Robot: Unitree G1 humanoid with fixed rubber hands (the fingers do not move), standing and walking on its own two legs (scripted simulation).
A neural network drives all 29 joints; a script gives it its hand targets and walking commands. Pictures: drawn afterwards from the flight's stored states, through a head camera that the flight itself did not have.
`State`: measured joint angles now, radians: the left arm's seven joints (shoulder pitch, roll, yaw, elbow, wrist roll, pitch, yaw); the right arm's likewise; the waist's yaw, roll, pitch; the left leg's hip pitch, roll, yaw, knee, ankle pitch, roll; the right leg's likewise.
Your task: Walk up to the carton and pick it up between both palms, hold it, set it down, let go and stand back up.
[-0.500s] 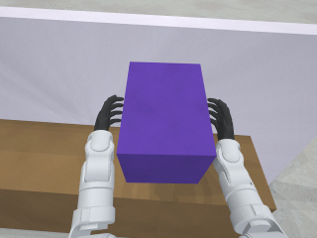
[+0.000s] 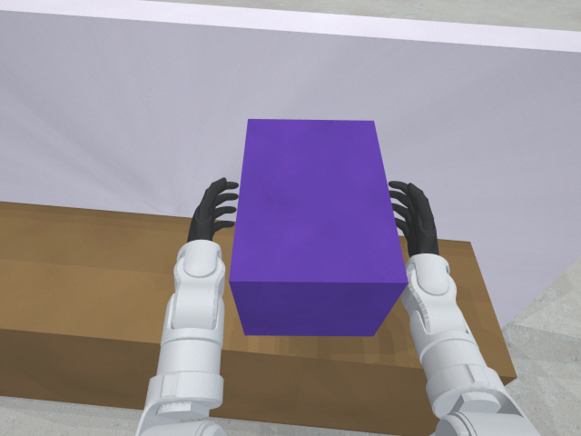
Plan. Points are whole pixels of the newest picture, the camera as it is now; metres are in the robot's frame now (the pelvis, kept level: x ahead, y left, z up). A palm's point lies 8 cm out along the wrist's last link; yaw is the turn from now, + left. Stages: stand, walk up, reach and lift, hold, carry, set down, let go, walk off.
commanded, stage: set down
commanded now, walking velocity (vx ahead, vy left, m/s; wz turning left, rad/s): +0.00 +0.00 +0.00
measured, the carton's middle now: (310, 226) +0.43 +0.01 +0.05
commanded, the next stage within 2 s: none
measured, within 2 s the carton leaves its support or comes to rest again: neither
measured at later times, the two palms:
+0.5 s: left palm (223, 252) +0.37 +0.14 +0.05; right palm (419, 247) +0.38 -0.16 +0.06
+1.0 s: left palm (224, 259) +0.38 +0.14 +0.02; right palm (409, 251) +0.40 -0.15 +0.04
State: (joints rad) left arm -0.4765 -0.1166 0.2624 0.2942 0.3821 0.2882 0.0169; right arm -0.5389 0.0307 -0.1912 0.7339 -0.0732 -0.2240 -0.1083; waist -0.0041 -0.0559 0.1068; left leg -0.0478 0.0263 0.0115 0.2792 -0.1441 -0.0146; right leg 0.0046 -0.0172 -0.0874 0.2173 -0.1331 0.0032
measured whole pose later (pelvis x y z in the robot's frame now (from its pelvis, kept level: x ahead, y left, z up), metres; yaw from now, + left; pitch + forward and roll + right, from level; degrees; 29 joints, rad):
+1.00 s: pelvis +0.01 -0.01 +0.00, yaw -3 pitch +8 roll +0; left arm -0.59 -0.09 0.43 0.90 0.31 -0.22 0.10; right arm -0.69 0.04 -0.46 1.10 -0.34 -0.41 -0.06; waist 0.04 0.00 -0.03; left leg -0.29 0.06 0.06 0.27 -0.13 -0.03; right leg -0.26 0.00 -0.06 0.22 -0.11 -0.01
